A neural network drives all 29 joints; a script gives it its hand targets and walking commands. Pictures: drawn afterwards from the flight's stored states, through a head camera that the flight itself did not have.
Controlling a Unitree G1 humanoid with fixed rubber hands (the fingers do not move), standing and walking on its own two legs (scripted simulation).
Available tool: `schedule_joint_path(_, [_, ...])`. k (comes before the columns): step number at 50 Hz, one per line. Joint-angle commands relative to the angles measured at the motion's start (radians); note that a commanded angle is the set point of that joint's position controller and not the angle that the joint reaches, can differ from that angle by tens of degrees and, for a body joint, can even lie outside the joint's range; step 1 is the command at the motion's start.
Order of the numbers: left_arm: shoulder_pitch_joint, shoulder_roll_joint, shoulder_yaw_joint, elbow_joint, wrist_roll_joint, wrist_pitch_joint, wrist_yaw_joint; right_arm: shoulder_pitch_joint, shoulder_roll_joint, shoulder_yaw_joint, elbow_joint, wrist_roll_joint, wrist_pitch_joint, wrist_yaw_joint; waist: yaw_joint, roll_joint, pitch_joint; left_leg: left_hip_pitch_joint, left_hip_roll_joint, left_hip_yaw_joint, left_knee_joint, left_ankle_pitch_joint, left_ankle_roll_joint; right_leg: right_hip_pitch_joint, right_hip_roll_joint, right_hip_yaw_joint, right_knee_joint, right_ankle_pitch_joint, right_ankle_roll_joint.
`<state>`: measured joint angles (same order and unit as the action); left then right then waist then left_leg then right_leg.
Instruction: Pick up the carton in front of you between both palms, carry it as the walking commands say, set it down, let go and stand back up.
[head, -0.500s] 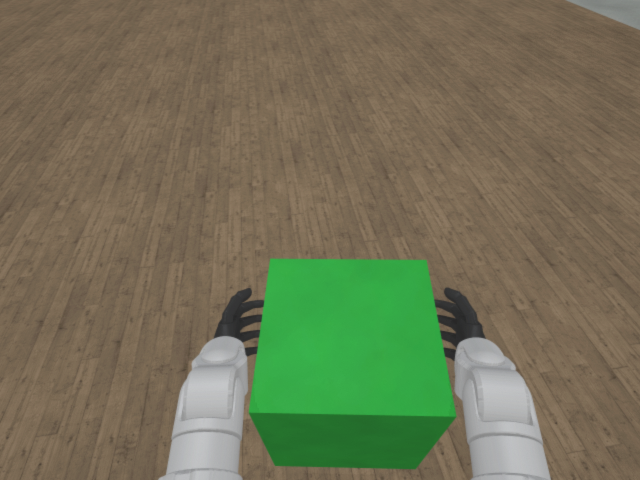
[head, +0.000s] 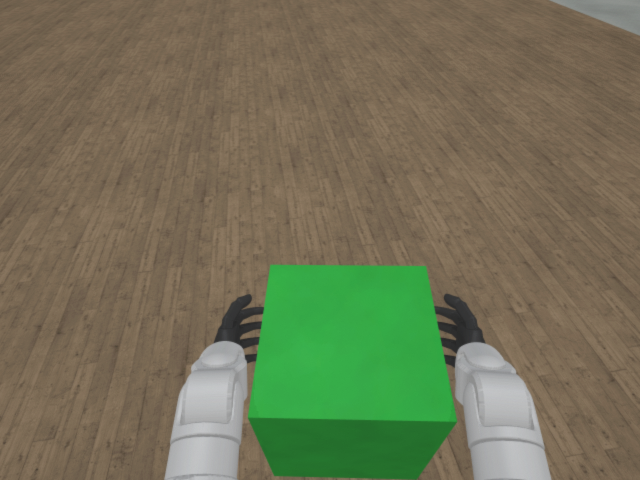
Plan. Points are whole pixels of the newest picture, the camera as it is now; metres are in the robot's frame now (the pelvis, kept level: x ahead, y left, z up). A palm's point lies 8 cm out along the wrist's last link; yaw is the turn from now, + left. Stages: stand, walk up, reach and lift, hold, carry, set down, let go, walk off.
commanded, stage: carry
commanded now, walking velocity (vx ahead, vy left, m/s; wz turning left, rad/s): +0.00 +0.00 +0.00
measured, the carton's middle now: (346, 376) +0.30 +0.00 -0.04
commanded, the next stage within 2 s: hold in 0.30 s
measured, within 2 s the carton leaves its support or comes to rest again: neither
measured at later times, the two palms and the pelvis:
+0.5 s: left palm (257, 346) +0.30 +0.11 +0.04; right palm (503, 378) +0.26 -0.18 +0.04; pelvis -0.01 +0.01 +0.01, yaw -8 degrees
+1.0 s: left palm (270, 357) +0.35 +0.12 -0.09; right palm (463, 384) +0.31 -0.18 -0.08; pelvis -0.03 +0.06 -0.03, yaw -14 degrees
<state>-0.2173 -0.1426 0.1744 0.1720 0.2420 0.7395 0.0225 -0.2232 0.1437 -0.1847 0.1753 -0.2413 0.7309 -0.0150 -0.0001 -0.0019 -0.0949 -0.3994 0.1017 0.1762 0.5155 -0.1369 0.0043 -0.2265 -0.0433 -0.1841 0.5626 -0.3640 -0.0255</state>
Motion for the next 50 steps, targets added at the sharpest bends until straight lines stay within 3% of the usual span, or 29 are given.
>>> schedule_joint_path(1, [-0.459,-0.884,-0.550,-0.068,-0.248,-0.041,-0.224,-0.437,0.892,0.550,-0.049,0.243,-0.030,0.218,0.001,0.000,-0.232,0.189,0.073,-0.086,-0.032,0.151,0.003,-0.023,-0.120,0.104,-0.124,0.210,-0.003])
schedule_joint_path(15, [-0.459,-0.886,-0.553,-0.071,-0.251,-0.039,-0.226,-0.435,0.895,0.555,-0.053,0.245,-0.028,0.218,0.002,-0.001,-0.234,0.189,0.072,-0.080,-0.026,0.157,-0.001,-0.020,-0.120,0.102,-0.118,0.233,-0.006])
schedule_joint_path(16, [-0.368,-0.903,-0.541,-0.102,-0.249,-0.040,-0.229,-0.367,0.924,0.522,-0.006,0.226,-0.042,0.225,0.011,-0.132,-0.077,0.530,-0.227,-0.215,-0.025,0.264,0.029,-0.128,0.054,0.328,-0.232,0.487,-0.001])
schedule_joint_path(17, [-0.419,-0.857,-0.543,-0.160,-0.252,-0.055,-0.236,-0.339,0.901,0.494,-0.014,0.194,-0.071,0.215,-0.024,-0.120,-0.113,0.514,-0.202,-0.247,-0.045,0.306,0.026,-0.047,0.051,0.351,-0.233,0.534,0.000])
schedule_joint_path(18, [-0.436,-0.867,-0.557,-0.145,-0.255,-0.059,-0.239,-0.350,0.901,0.490,-0.014,0.186,-0.082,0.205,-0.019,-0.074,-0.140,0.470,-0.204,-0.235,-0.057,0.327,0.019,0.043,0.064,0.333,-0.214,0.609,0.007])
schedule_joint_path(19, [-0.450,-0.859,-0.574,-0.141,-0.269,-0.064,-0.246,-0.341,0.892,0.479,-0.009,0.178,-0.089,0.195,-0.041,-0.070,-0.162,0.449,-0.202,-0.235,-0.074,0.300,0.009,0.107,0.075,0.320,-0.220,0.558,0.010])
schedule_joint_path(20, [-0.459,-0.869,-0.587,-0.141,-0.267,-0.068,-0.250,-0.347,0.888,0.476,0.000,0.174,-0.092,0.194,-0.028,-0.038,-0.158,0.408,-0.212,-0.224,-0.082,0.279,-0.002,0.158,0.076,0.311,-0.219,0.562,0.012])
schedule_joint_path(22, [-0.468,-0.876,-0.585,-0.119,-0.265,-0.077,-0.255,-0.381,0.905,0.485,0.009,0.181,-0.097,0.198,-0.025,-0.052,-0.158,0.402,-0.219,-0.224,-0.098,0.216,-0.006,0.188,0.085,0.305,-0.233,0.514,0.017])
schedule_joint_path(25, [-0.458,-0.894,-0.549,-0.074,-0.240,-0.082,-0.248,-0.464,0.935,0.534,-0.001,0.222,-0.093,0.221,0.019,-0.054,-0.144,0.401,-0.230,-0.224,-0.121,0.146,0.002,0.180,0.093,0.295,-0.244,0.451,0.039])
schedule_joint_path(26, [-0.452,-0.897,-0.511,-0.047,-0.221,-0.081,-0.241,-0.495,0.921,0.541,0.013,0.224,-0.090,0.236,0.056,-0.042,-0.112,0.367,-0.229,-0.223,-0.132,0.133,0.001,0.189,0.101,0.288,-0.239,0.412,0.040])
schedule_joint_path(29, [-0.509,-0.933,-0.423,0.070,-0.166,-0.082,-0.220,-0.625,0.879,0.494,0.106,0.210,-0.104,0.281,0.092,-0.017,-0.036,0.393,-0.221,-0.215,-0.142,0.019,0.001,0.067,0.115,0.270,-0.251,0.163,0.033])
schedule_joint_path(32, [-0.624,-0.969,-0.336,0.211,-0.122,-0.098,-0.221,-0.741,0.855,0.383,0.259,0.156,-0.145,0.314,0.075,0.004,0.011,0.418,-0.206,-0.214,-0.130,-0.101,-0.009,-0.062,0.123,0.250,-0.234,-0.003,0.008])
schedule_joint_path(37, [-0.786,-0.913,-0.149,0.365,-0.017,-0.161,-0.202,-0.835,0.767,0.083,0.495,-0.010,-0.241,0.309,0.010,0.029,0.018,0.363,-0.182,-0.240,-0.076,-0.212,-0.032,-0.209,0.139,0.234,-0.133,-0.049,-0.029])
schedule_joint_path(40, [-0.796,-0.803,-0.031,0.391,0.059,-0.225,-0.169,-0.826,0.668,-0.052,0.555,-0.110,-0.291,0.278,0.004,0.020,0.021,0.269,-0.189,-0.236,-0.016,-0.165,-0.034,-0.294,0.146,0.233,-0.070,-0.019,-0.027])
schedule_joint_path(43, [-0.788,-0.714,0.032,0.386,0.101,-0.311,-0.142,-0.820,0.594,-0.110,0.569,-0.156,-0.358,0.258,0.017,0.011,-0.045,0.175,-0.201,-0.226,0.058,-0.068,-0.039,-0.395,0.161,0.225,0.011,0.036,-0.014])
schedule_joint_path(46, [-0.790,-0.720,-0.001,0.382,0.097,-0.407,-0.126,-0.827,0.598,-0.069,0.576,-0.135,-0.448,0.256,0.025,0.017,-0.177,0.108,-0.207,-0.228,0.147,0.048,-0.041,-0.506,0.182,0.218,0.110,0.094,-0.003])
schedule_joint_path(50, [-0.871,-0.827,-0.150,0.379,0.029,-0.530,-0.123,-0.895,0.696,0.093,0.569,-0.044,-0.560,0.265,0.016,0.006,-0.455,0.085,-0.213,-0.237,0.302,0.197,-0.049,-0.667,0.203,0.211,0.239,0.147,0.007])
